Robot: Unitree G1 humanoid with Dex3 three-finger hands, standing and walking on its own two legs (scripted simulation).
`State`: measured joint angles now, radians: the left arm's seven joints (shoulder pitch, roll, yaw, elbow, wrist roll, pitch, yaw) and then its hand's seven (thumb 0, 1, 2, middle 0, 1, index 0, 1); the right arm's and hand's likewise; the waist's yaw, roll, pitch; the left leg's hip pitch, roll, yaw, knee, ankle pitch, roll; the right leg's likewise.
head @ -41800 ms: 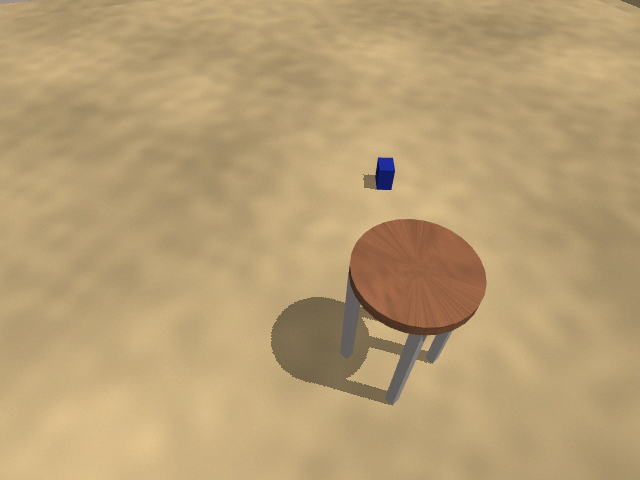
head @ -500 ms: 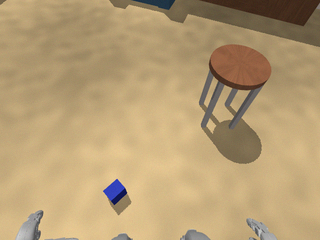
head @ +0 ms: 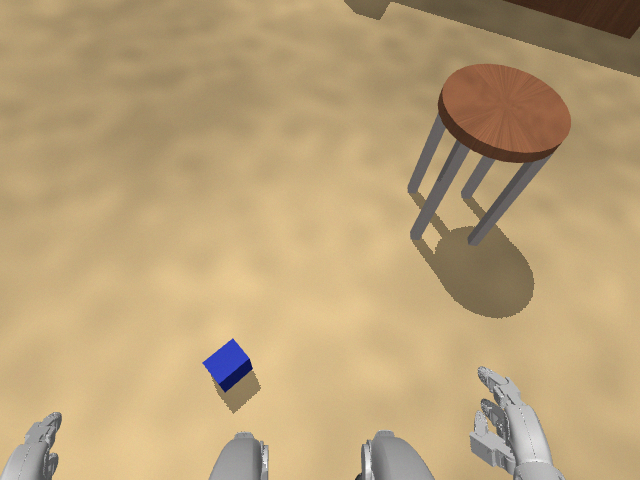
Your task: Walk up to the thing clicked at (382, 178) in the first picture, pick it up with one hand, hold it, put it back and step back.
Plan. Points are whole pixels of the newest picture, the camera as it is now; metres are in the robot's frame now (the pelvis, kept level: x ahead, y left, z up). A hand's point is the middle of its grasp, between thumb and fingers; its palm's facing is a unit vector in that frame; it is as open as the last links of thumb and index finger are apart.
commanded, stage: go down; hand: left
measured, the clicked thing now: (228, 366) +0.40 +0.20 -0.63
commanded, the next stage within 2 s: none
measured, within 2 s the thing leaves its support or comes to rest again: neither
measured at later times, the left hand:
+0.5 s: hand (81, 420) +0.22 +0.35 -0.21, palm faces +0.21 -0.95 -0.23, open 17.4 cm
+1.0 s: hand (79, 401) +0.26 +0.38 -0.26, palm faces +0.23 -0.96 -0.15, open 17.3 cm
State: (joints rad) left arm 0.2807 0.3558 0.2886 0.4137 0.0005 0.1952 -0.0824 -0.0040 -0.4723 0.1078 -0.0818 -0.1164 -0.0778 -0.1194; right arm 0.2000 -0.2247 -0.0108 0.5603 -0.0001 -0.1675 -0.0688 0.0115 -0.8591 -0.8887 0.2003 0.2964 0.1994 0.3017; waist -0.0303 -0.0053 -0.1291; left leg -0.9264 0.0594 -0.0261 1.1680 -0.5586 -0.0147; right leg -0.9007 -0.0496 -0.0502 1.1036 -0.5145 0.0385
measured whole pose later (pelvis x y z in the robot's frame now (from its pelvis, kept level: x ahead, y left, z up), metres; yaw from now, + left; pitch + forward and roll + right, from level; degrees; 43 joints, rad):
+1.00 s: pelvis -0.08 -0.01 -0.23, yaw -3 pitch +33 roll -5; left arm -0.36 0.72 0.76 0.96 -0.18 -0.36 -0.58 -0.01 -0.51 0.09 -0.03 -0.09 -0.04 -0.07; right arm 0.09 -0.33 0.05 0.67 -0.02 -0.18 -0.05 0.01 -0.88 -0.90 0.20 0.30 0.20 0.30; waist -0.04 -0.03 -0.14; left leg -1.92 0.04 -0.11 2.04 -0.69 -0.03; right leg -1.89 -0.05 -0.05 1.96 -0.65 0.03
